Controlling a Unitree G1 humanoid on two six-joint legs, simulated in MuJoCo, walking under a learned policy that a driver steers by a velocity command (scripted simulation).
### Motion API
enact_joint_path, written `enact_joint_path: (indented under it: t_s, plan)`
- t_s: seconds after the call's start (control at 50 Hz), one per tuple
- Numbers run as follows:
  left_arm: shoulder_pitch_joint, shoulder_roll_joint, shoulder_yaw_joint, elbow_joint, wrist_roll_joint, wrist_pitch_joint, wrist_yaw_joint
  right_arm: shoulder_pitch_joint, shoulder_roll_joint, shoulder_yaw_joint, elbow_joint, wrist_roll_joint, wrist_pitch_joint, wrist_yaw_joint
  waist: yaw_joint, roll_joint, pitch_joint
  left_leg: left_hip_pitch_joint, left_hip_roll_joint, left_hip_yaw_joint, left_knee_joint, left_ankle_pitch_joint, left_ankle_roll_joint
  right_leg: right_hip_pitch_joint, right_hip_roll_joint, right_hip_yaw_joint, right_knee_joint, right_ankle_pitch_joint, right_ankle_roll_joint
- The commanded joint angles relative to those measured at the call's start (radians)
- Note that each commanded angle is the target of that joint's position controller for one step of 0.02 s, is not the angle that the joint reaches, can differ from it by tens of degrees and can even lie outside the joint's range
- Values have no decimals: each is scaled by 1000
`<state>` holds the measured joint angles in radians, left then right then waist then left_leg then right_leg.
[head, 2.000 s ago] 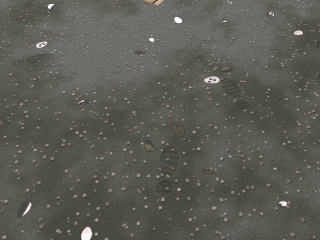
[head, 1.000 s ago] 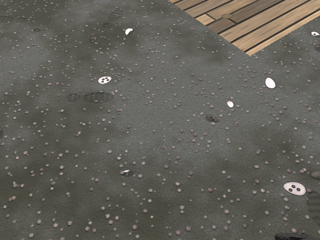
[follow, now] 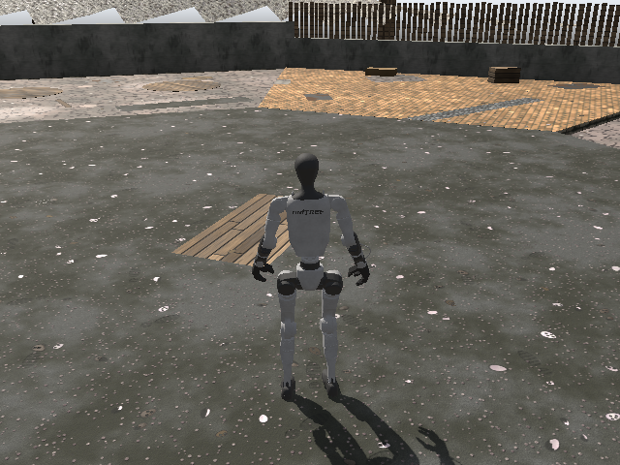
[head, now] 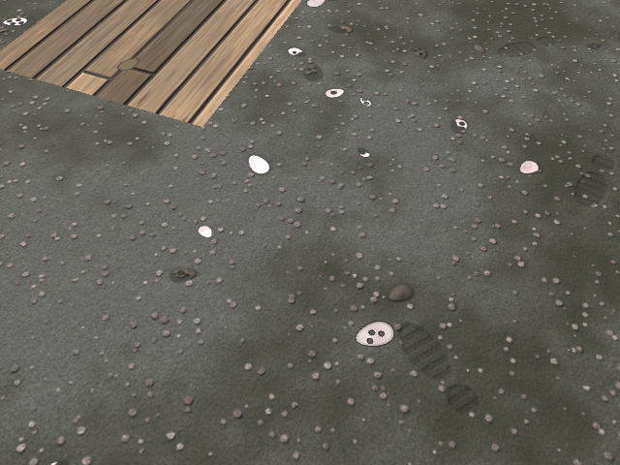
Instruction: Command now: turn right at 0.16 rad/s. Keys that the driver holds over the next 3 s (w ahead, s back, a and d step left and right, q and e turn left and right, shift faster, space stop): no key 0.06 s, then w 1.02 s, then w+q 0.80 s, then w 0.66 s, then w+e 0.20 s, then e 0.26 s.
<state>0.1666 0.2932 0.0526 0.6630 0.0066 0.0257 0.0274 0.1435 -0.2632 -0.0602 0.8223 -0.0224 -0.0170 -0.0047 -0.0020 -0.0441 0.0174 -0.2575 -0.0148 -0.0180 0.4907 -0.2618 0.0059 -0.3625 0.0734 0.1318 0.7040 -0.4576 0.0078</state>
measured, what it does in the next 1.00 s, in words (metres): walks ahead: right foot, then left foot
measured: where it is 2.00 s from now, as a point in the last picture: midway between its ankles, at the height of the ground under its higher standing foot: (269, 276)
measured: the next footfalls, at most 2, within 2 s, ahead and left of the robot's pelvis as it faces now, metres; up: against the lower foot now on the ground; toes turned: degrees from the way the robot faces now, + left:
right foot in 0.22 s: +0.01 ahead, -0.13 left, +0.00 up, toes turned +1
left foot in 0.62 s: +0.29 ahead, +0.14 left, +0.00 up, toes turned +2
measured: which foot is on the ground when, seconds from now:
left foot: down 0.00-0.24, up 0.26-0.60, down 0.62-1.00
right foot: up 0.00-0.20, down 0.22-0.64, up 0.66-1.00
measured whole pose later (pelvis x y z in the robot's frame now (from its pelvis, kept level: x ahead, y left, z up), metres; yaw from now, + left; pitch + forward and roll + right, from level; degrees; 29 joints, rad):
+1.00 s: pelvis +0.33 +0.06 +0.01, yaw +0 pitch +1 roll +1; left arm 0.13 0.28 0.06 0.71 -0.01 -0.08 -0.01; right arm 0.35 -0.27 -0.04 0.90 0.01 -0.09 0.01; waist -0.08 -0.05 0.01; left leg 0.00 -0.08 0.05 0.19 -0.22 0.07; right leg -0.69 -0.13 0.03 0.67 0.09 0.01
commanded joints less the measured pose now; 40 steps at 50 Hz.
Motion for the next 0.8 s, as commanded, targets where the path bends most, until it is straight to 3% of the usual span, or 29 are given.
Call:
enact_joint_path:
  t_s: [0.02, 0.06, 0.1, 0.14, 0.18, 0.2, 0.22, 0.24, 0.26, 0.28, 0.3, 0.32, 0.36, 0.42, 0.46, 0.54, 0.58, 0.6, 0.62, 0.64, 0.66, 0.68, 0.7, 0.72, 0.74, 0.76, 0.8]
  plan:
    - [12, 147, 56, -49, -5, -2, 12, -58, -155, -25, -70, 9, -22, -7, 7, 199, -66, 117, 309, -299, -163, 418, 239, -102, -48, 5, 245, -107, 59]
    - [37, 91, 41, -34, -5, 7, 9, -80, -146, -20, -58, 21, -18, -9, 25, 177, -59, 105, 262, -225, -141, 457, 204, -65, -74, -14, 191, -64, 79]
    - [22, 31, 16, -22, -10, 0, 0, -39, -139, -19, -34, 24, -2, -7, -9, 204, -74, 98, 200, -173, -176, 180, 177, 15, -74, -95, 23, 7, 72]
    - [-8, 56, 23, -22, -24, -9, -7, 1, -190, -32, -24, 35, 14, -9, -36, 235, -33, 65, 197, -209, -220, -127, 186, 55, -42, -160, -90, 56, 51]
    - [24, 64, 28, -1, -25, -24, -11, 5, -193, -30, -24, 45, 17, -9, -15, 219, -1, 8, 196, -224, -225, -250, 176, 157, -28, -187, -266, 140, 5]
    - [50, 68, 29, 10, -21, -32, -10, 9, -175, -25, -23, 47, 12, -7, -1, 200, -5, -34, 189, -221, -211, -264, 156, 232, -36, -173, -303, 156, -22]
    - [104, 83, 33, 21, -20, -41, -6, -12, -137, -12, -29, 43, 1, -3, 27, 168, -25, -110, 171, -197, -151, -247, 121, 336, -91, -106, -307, 156, -58]
    - [185, 144, 50, 44, -8, -50, -3, -65, -69, 6, -57, 35, -18, 2, 55, 24, -40, -247, 74, -60, 27, -206, 59, 416, -197, 59, -333, 31, -119]
    - [247, 206, 70, 62, -8, -58, -15, -119, -59, 11, -93, 36, -41, 4, 80, -169, -12, -353, -15, 70, 218, -195, 11, 406, -341, 308, -465, -117, -216]
    - [262, 190, 65, 61, -4, -72, -18, -181, -123, -5, -117, 50, -56, 5, 113, -181, 78, -477, 23, 15, 358, -287, 14, 390, -427, 450, -546, -133, -286]
    - [257, 158, 55, 64, 2, -86, -15, -164, -148, -19, -115, 64, -66, 12, 90, -148, 108, -555, 61, -23, 472, -288, 31, 411, -437, 448, -550, -110, -291]
    - [240, 139, 49, 59, -6, -96, -12, -125, -144, -21, -96, 66, -72, 18, 69, -117, 99, -599, 87, -34, 513, -235, 48, 455, -409, 397, -547, -89, -269]
    - [227, 121, 42, 56, -15, -100, -11, -130, -128, -20, -87, 53, -81, 33, 64, -63, 91, -622, 119, -28, 475, -102, 60, 488, -368, 277, -564, 72, -226]
    - [210, 123, 43, 52, -17, -95, -14, -163, -73, 2, -92, 39, -85, 57, 65, -65, 66, -445, 91, 34, 292, 50, 21, 376, -286, 89, -576, 270, -197]
    - [228, 146, 51, 59, -21, -95, -17, -192, -64, 11, -103, 40, -81, 63, 74, -77, 64, -329, 62, 60, 187, 124, 1, 301, -269, 30, -579, 294, -191]
    - [246, 173, 61, 81, -33, -97, -19, -195, -110, 7, -122, 50, -73, 65, 50, -89, 88, -223, 53, 46, 92, 172, 23, 272, -328, 30, -577, 296, -179]
    - [227, 180, 62, 86, -32, -91, -17, -115, -144, -9, -104, 47, -73, 58, -8, -85, 54, -106, 28, 65, 54, 160, 54, 284, -321, -5, -481, 475, -147]
    - [229, 165, 56, 88, -28, -87, -15, 1, -175, -29, -68, 45, -70, 49, -63, -66, -18, 46, 1, 84, 49, 142, 75, 262, -283, -52, -332, 628, -122]
    - [238, 129, 41, 83, -18, -86, -11, 162, -218, -50, -26, 46, -69, 39, -133, -26, -124, 268, 42, 37, 58, 125, 107, 161, -230, -104, -101, 641, -85]
    - [314, 35, 12, 44, -11, -94, -10, 285, -329, -72, -11, 20, -64, 30, -123, 243, -266, 574, 310, -408, -40, -121, 244, -166, -92, -159, 325, 302, -4]
    - [314, 38, 8, 45, -29, -114, -5, 294, -286, -55, -7, 32, -71, 41, -118, 342, -325, 578, 392, -777, -260, -358, 302, -298, -23, -17, 521, -111, -1]
    - [249, 117, 31, 35, -62, -123, -13, 204, -233, -36, -17, 36, -74, 41, -97, 261, -175, 466, 388, -684, -283, -428, 265, -403, -92, -1, 606, -58, -19]
    - [180, 133, 31, 22, -62, -127, -15, 144, -195, -27, -31, 34, -75, 39, -75, 188, -86, 348, 355, -547, -275, -333, 233, -406, -145, -35, 589, 23, -43]
    - [152, 124, 32, 23, -43, -128, -13, 91, -169, -19, -39, 24, -74, 40, -45, 124, -39, 233, 313, -442, -285, -221, 217, -372, -183, -49, 534, 103, -48]
    - [160, 114, 36, 31, -30, -120, -12, 56, -144, -12, -47, 10, -79, 41, -13, 129, -22, 151, 271, -365, -305, -137, 204, -316, -215, -41, 481, 161, -51]
    - [178, 97, 34, 42, -27, -109, -15, 39, -136, -11, -48, 6, -83, 41, 6, 150, -19, 99, 249, -317, -331, -87, 206, -267, -227, -41, 458, 197, -48]
    - [177, 78, 32, 52, -20, -91, -14, 45, -125, -9, -37, 15, -95, 39, 18, 125, -5, 64, 217, -230, -368, 13, 212, -259, -230, -56, 421, 249, -37]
